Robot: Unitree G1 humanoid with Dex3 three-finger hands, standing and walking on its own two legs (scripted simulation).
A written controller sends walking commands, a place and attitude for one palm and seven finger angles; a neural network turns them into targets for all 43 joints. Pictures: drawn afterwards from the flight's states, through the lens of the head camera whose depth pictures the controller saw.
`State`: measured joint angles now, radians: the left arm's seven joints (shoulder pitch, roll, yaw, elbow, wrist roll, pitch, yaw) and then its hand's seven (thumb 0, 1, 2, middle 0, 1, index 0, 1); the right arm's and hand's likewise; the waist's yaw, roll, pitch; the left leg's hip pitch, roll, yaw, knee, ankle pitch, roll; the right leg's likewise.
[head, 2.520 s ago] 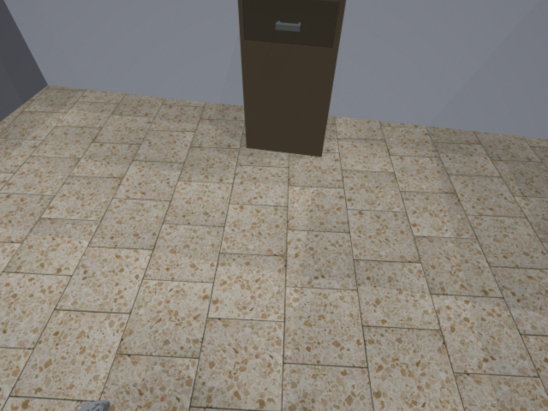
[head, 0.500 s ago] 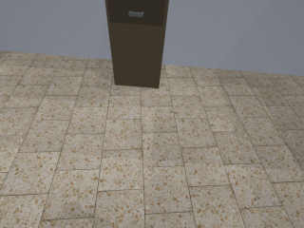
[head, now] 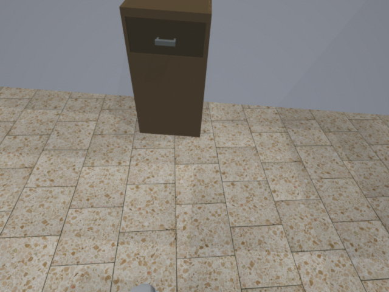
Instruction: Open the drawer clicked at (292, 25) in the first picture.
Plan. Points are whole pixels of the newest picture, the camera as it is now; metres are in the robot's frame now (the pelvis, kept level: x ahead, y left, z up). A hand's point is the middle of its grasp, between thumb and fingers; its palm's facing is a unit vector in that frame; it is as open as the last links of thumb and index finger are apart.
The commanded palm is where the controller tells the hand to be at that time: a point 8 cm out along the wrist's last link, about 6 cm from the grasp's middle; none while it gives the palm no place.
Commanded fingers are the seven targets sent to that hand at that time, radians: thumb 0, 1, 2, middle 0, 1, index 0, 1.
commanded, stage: walk to a spot facing it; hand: left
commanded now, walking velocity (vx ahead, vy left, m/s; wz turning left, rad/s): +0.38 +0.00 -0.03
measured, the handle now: (165, 41) +1.28 +0.19 -0.05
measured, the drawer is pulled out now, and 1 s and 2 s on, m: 0.00 0.00 0.00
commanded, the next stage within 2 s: take the last steps up to it in 0.70 s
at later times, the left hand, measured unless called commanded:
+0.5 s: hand (121, 241) +0.28 +0.20 -0.17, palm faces -0.07 -0.98 -0.18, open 7.3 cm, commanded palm none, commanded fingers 0.00 0.90 0.90 -0.20 -0.30 -0.20 -0.30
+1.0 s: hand (148, 197) +0.43 +0.15 -0.18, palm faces +0.05 -0.99 -0.14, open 7.3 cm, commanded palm none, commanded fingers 0.00 0.90 0.90 -0.20 -0.30 -0.20 -0.30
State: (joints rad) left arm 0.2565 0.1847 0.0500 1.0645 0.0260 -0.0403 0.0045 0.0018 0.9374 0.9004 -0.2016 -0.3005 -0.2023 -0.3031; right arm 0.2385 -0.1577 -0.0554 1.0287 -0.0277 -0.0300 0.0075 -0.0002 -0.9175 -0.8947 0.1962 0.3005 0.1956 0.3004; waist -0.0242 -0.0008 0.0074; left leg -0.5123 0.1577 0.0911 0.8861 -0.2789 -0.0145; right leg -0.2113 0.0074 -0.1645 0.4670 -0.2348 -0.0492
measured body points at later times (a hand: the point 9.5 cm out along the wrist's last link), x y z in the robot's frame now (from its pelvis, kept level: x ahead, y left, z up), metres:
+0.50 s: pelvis +0.22 +0.02 +0.01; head +0.24 +0.02 +0.45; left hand +0.28 +0.25 -0.15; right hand +0.11 -0.18 -0.15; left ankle +0.13 +0.13 -0.74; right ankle +0.32 -0.13 -0.70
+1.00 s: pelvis +0.43 -0.01 +0.00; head +0.43 +0.00 +0.45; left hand +0.43 +0.21 -0.17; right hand +0.50 -0.26 -0.14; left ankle +0.53 +0.09 -0.72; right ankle +0.37 -0.12 -0.74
